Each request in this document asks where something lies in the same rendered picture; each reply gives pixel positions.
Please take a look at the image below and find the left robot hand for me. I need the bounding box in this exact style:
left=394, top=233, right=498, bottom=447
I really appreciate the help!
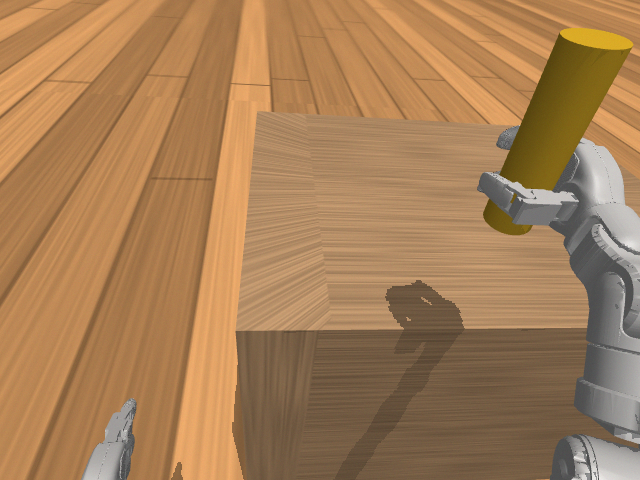
left=81, top=398, right=136, bottom=480

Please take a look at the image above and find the right robot arm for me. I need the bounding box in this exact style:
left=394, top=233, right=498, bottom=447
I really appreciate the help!
left=550, top=203, right=640, bottom=480

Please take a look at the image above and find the can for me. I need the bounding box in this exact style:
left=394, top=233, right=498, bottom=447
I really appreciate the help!
left=483, top=28, right=634, bottom=235

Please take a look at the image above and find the right robot hand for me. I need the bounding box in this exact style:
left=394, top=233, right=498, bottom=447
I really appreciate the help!
left=477, top=125, right=625, bottom=237

